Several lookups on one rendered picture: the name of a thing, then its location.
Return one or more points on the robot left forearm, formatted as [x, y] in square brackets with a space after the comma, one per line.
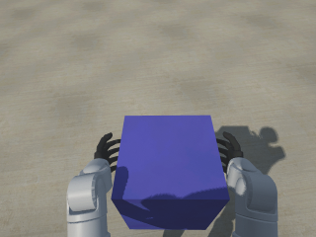
[86, 200]

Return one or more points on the robot right forearm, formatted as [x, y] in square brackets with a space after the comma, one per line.
[255, 199]

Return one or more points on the carton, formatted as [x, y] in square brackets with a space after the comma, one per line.
[169, 174]

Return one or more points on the robot right hand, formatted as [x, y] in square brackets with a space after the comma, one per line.
[234, 149]

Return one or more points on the robot left hand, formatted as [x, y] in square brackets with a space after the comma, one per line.
[103, 152]

